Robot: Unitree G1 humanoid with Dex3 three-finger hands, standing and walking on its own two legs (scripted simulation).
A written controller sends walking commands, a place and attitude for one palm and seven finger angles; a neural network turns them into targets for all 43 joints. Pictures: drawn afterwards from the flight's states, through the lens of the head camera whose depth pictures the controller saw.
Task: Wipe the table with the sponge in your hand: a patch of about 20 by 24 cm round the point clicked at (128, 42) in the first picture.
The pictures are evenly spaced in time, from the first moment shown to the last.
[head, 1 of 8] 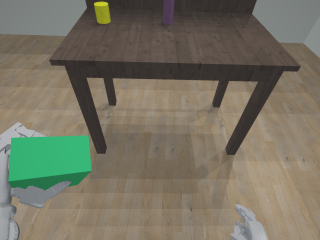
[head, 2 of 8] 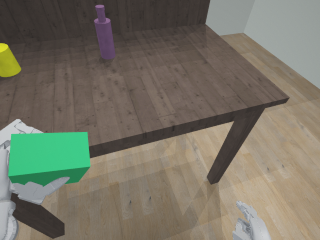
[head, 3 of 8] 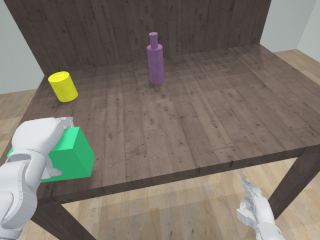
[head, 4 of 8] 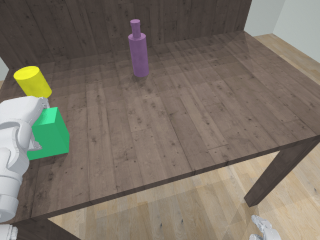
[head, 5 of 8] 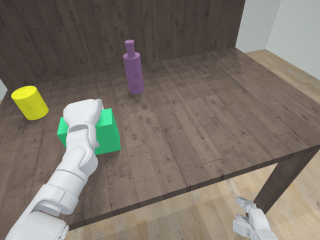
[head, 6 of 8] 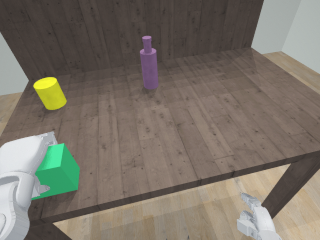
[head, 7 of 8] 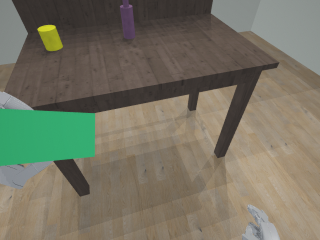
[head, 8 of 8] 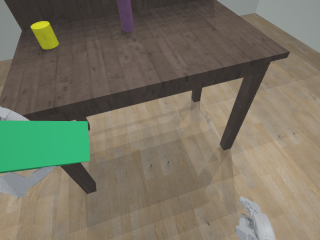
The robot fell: no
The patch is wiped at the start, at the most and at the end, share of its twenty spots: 0.00 0.95 0.95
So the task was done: yes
